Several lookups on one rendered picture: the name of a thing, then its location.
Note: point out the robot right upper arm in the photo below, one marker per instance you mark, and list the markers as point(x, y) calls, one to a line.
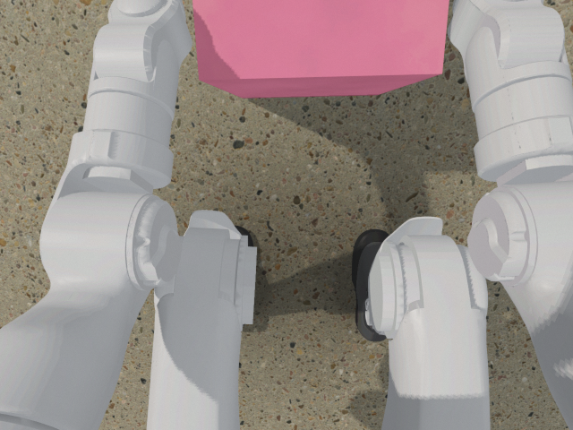
point(522, 236)

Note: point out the right robot foot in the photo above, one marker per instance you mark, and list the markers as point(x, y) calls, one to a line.
point(365, 249)

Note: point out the robot left upper arm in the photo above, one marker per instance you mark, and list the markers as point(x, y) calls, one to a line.
point(103, 253)

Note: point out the carton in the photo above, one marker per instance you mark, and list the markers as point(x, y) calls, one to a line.
point(318, 48)

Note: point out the robot right forearm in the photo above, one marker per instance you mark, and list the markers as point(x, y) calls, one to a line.
point(520, 87)

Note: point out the robot left forearm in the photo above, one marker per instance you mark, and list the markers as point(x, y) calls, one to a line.
point(124, 144)

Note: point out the right robot thigh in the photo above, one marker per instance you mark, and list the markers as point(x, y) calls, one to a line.
point(438, 364)

